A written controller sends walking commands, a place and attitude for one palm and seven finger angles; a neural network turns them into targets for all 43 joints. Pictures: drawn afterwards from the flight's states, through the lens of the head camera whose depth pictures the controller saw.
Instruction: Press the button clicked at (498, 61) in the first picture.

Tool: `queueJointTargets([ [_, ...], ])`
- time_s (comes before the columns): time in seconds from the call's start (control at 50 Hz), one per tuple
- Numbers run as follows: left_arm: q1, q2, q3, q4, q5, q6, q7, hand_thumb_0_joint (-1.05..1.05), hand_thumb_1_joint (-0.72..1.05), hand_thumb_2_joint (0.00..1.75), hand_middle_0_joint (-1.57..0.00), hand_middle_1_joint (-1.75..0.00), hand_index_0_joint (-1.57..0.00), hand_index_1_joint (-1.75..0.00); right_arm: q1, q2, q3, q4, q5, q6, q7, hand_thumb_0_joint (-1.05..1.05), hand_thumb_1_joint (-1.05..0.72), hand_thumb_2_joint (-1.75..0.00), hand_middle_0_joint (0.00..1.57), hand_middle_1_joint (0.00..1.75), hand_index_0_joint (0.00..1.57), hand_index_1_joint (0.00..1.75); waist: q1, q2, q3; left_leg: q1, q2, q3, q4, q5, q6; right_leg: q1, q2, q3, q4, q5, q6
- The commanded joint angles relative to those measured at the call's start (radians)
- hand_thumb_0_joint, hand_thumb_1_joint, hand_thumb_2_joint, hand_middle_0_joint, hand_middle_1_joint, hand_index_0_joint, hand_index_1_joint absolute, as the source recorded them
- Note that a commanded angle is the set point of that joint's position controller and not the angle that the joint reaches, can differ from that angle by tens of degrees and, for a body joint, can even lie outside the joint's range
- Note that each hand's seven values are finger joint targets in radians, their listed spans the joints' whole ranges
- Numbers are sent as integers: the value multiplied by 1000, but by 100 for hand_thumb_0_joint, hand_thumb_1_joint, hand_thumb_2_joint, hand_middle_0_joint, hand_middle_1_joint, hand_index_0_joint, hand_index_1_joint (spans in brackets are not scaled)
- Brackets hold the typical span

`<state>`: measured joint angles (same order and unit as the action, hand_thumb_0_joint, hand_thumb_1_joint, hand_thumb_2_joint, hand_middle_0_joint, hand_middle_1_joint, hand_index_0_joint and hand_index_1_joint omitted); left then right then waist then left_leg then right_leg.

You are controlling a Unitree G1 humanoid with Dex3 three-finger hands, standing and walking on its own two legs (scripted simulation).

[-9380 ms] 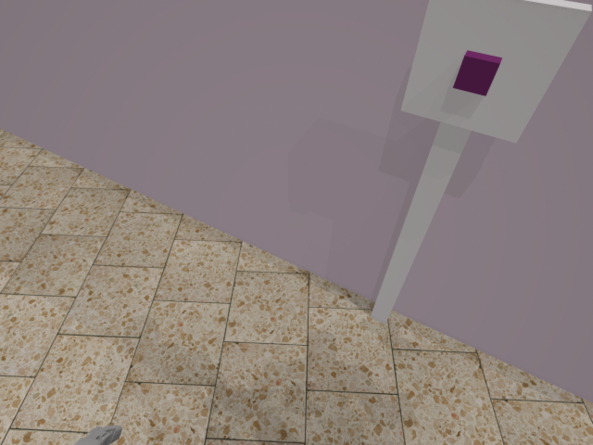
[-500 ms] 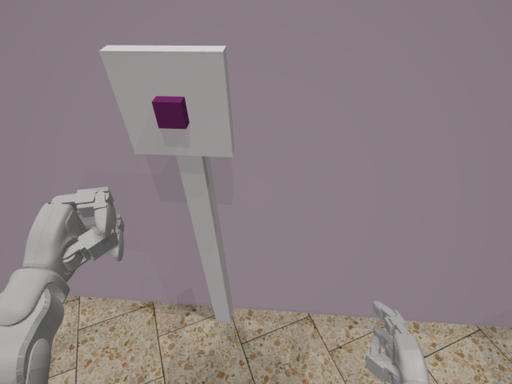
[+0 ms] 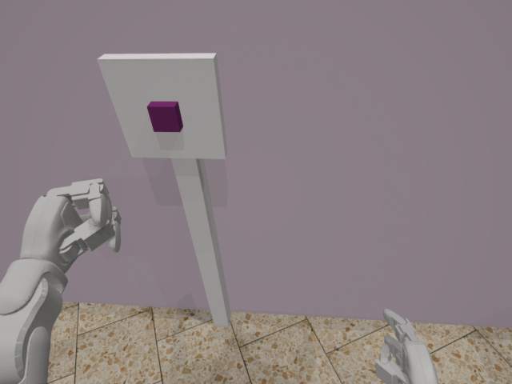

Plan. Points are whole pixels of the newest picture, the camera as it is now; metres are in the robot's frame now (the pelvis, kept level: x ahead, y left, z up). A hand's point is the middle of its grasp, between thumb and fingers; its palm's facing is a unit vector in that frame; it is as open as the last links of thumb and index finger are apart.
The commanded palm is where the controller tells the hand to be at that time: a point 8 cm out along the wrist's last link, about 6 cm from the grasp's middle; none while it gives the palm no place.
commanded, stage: aim a knuckle at the button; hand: left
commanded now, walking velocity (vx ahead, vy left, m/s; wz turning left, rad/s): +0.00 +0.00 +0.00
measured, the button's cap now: (166, 116) +0.53 +0.25 +0.20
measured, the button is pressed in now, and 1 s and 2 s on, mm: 0 0 0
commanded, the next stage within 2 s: press the button with the knuckle in 1.96 s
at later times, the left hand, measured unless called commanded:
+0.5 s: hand (143, 197) +0.32 +0.21 +0.18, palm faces +0.06 -1.00 -0.03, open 3.2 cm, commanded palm +0.28 +0.26 +0.19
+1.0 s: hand (164, 172) +0.38 +0.20 +0.17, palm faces +0.08 -1.00 -0.02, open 3.1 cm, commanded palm +0.36 +0.25 +0.18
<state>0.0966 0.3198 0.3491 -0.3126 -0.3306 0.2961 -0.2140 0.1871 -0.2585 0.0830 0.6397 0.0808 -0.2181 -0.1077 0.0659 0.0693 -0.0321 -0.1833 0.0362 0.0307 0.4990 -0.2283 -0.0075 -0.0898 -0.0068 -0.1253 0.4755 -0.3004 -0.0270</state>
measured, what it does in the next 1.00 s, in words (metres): stands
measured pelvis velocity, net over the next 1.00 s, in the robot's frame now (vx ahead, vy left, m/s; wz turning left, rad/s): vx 0.01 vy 0.01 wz -0.02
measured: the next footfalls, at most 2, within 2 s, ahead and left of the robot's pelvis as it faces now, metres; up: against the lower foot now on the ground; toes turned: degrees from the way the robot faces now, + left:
none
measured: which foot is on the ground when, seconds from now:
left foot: down 0.00-1.00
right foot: down 0.00-1.00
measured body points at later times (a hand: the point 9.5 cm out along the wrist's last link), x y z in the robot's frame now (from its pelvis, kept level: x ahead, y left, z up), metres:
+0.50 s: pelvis +0.01 +0.01 +0.00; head -0.01 -0.02 +0.45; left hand +0.31 +0.27 +0.18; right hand +0.20 -0.22 -0.07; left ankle +0.03 +0.13 -0.74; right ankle -0.02 -0.09 -0.74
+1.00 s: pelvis +0.01 +0.01 +0.00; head +0.00 -0.01 +0.45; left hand +0.37 +0.26 +0.18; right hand +0.18 -0.22 -0.09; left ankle +0.03 +0.13 -0.74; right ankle -0.02 -0.09 -0.74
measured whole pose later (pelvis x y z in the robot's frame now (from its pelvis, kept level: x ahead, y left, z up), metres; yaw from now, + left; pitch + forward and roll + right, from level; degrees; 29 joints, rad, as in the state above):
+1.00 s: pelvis +0.01 +0.01 +0.00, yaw -1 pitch -1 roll +0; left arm -0.40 0.31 0.27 0.27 -0.22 0.24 -0.13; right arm 0.19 -0.24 0.07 0.66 0.08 -0.11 -0.10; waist 0.01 0.04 -0.01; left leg -0.22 0.02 0.06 0.48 -0.23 0.01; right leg -0.15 -0.03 -0.10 0.48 -0.30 -0.01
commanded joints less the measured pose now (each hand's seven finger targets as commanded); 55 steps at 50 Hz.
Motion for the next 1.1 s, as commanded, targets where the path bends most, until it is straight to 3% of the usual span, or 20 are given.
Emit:
queueJointTargets([
  [0.0, -215, 184, 60, -121, -16, -9, -21, 0, 90, 90, -130, -150, -130, -150, -209, -103, -38, -186, 0, -62, -13, 0, -90, -90, 20, 30, 20, 30, -7, -87, -16, 61, -39, -51, -40, 41, 43, -147, -19, 121, -155, 42, 44],
  [0.08, -313, 205, 68, -215, -7, -43, -8, 0, 90, 90, -130, -150, -130, -150, -207, -94, -35, -195, -3, -69, -11, 0, -90, -90, 20, 30, 20, 30, -10, -31, -109, 114, -44, -48, -45, 84, 43, -132, -12, 90, -112, 105, 37],
  [0.12, -391, 201, 60, -201, -6, -73, 11, 0, 90, 90, -130, -150, -130, -150, -197, -92, -34, -183, -6, -77, -12, 0, -90, -90, 20, 30, 20, 30, -20, -18, -101, 120, -41, -54, -49, 72, 42, -145, -7, 84, -112, 91, 34],
  [0.18, -407, 214, 81, -91, 1, -93, 25, 0, 90, 90, -130, -150, -130, -150, -179, -94, -36, -159, -9, -78, -16, 0, -90, -90, 20, 30, 20, 30, -22, -26, -85, 114, -42, -55, -55, 72, 40, -149, -4, 79, -109, 104, 32],
  [0.2, -415, 231, 90, -46, 8, -91, 28, 0, 90, 90, -130, -150, -130, -150, -176, -98, -39, -149, -10, -72, -17, 0, -90, -90, 20, 30, 20, 30, -20, -59, -77, 102, -41, -55, -51, 84, 42, -138, -4, 84, -111, 119, 32],
  [0.28, -442, 190, 32, 33, 25, -56, 10, 0, 90, 90, -130, -150, -130, -150, -179, -98, -38, -161, -3, -52, -14, 0, -90, -90, 20, 30, 20, 30, -20, -17, -93, 104, -48, -47, -53, 114, 41, -128, -10, 79, -93, 190, 29],
  [0.3, -462, 195, 29, 65, 28, -47, 5, 0, 90, 90, -130, -150, -130, -150, -179, -101, -40, -158, -1, -45, -15, 0, -90, -90, 20, 30, 20, 30, -22, -43, -86, 98, -45, -48, -49, 123, 43, -124, -8, 82, -96, 200, 29],
  [0.38, -544, 183, 11, 49, 30, -55, 0, 0, 90, 90, -130, -150, -130, -150, -175, -98, -44, -176, -2, -38, -13, 0, -90, -90, 20, 30, 20, 30, -27, -44, -152, 134, -47, -47, -45, 164, 45, -114, -6, 71, -77, 256, 28],
  [0.4, -559, 206, 31, 60, 30, -66, 6, 0, 90, 90, -130, -150, -130, -150, -169, -101, -45, -169, -5, -35, -11, 0, -90, -90, 20, 30, 20, 30, -28, -84, -159, 127, -43, -49, -43, 175, 46, -103, -3, 71, -76, 266, 28],
  [0.48, -586, 240, 76, 53, 44, -109, 30, 0, 90, 90, -130, -150, -130, -150, -159, -98, -51, -172, -12, -24, -3, 0, -90, -90, 20, 30, 20, 30, -19, -47, -222, 156, -42, -42, -45, 243, 42, -70, -3, 64, -52, 336, 20],
  [0.58, -605, 217, 53, 143, 56, -105, 43, 0, 90, 90, -130, -150, -130, -150, -147, -102, -53, -165, -9, 0, 3, 0, -90, -90, 20, 30, 20, 30, -28, -12, -183, 138, -39, -36, -49, 251, 38, -81, -3, 64, -53, 347, 14],
  [0.68, -652, 175, -5, 157, 63, -96, 31, 0, 90, 90, -130, -150, -130, -150, -135, -107, -62, -171, -6, 16, 4, 0, -90, -90, 20, 30, 20, 30, -43, -13, -194, 158, -34, -41, -44, 284, 38, -93, 0, 56, -49, 366, 10],
  [0.7, -658, 165, -14, 173, 63, -96, 30, 0, 90, 90, -130, -150, -130, -150, -133, -107, -62, -169, -5, 18, 4, 0, -90, -90, 20, 30, 20, 30, -45, -47, -189, 152, -31, -42, -41, 277, 41, -96, 3, 57, -53, 360, 11],
  [0.74, -728, 152, -37, 162, 66, -109, 36, 0, 90, 90, -130, -150, -130, -150, -130, -107, -63, -167, -6, 21, 3, 0, -90, -90, 20, 30, 20, 30, -56, -47, -195, 163, -32, -48, -45, 266, 41, -108, 3, 56, -52, 343, 11],
  [0.78, -746, 174, -19, 174, 75, -120, 50, 0, 90, 90, -130, -150, -130, -150, -126, -109, -65, -161, -8, 27, 1, 0, -90, -90, 20, 30, 20, 30, -53, -16, -215, 175, -32, -48, -46, 269, 38, -108, 3, 60, -51, 333, 8],
  [0.9, -871, 219, 3, 355, 97, -128, 96, 0, 90, 90, -130, -150, -130, -150, -99, -120, -64, -124, -10, 61, -5, 0, -90, -90, 20, 30, 20, 30, -70, -90, -167, 118, -30, -49, -60, 187, 40, -127, 3, 68, -73, 249, 10],
  [0.94, -939, 198, -35, 386, 113, -135, 101, 0, 90, 90, -130, -150, -130, -150, -95, -117, -62, -125, -7, 68, -5, 0, -90, -90, 20, 30, 20, 30, -79, -23, -175, 130, -32, -47, -62, 189, 38, -136, 0, 73, -69, 248, 6],
  [0.98, -966, 224, -16, 412, 120, -153, 104, 0, 90, 90, -130, -150, -130, -150, -82, -117, -66, -124, -11, 71, -3, 0, -90, -90, 20, 30, 20, 30, -76, -1, -217, 150, -31, -50, -55, 214, 37, -124, 0, 76, -65, 269, 2],
  [1.04, -1009, 224, -22, 479, 119, -180, 94, 0, 90, 90, -130, -150, -130, -150, -61, -122, -69, -119, -11, 78, -1, 0, -90, -90, 20, 30, 20, 30, -83, -31, -245, 144, -30, -45, -47, 234, 39, -107, 0, 77, -60, 306, 4],
  [1.08, -1013, 265, 15, 539, 114, -199, 85, 0, 90, 90, -130, -150, -130, -150, -45, -131, -76, -111, -11, 82, -1, 0, -90, -90, 20, 30, 20, 30, -82, -77, -255, 127, -29, -40, -45, 234, 42, -95, 2, 81, -60, 324, 7],
])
